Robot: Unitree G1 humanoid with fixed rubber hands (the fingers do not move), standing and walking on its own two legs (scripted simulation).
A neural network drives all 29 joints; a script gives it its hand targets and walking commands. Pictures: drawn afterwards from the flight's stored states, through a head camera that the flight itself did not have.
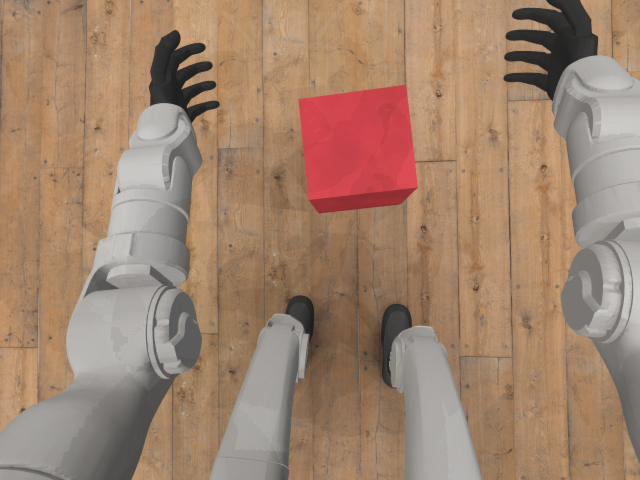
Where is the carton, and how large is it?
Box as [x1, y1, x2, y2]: [298, 85, 417, 212]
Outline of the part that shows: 405,85 298,99 309,200 318,212 398,204 417,187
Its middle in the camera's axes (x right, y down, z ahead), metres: +0.08 -0.19 +0.86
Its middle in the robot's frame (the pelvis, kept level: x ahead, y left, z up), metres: +0.57 +0.02 -0.54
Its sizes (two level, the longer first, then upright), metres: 0.210 0.200 0.250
